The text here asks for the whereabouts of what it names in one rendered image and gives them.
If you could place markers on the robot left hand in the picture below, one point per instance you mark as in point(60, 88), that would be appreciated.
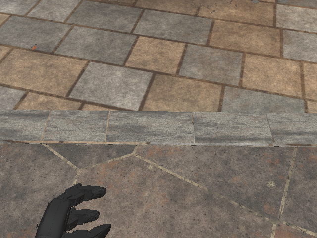
point(60, 216)

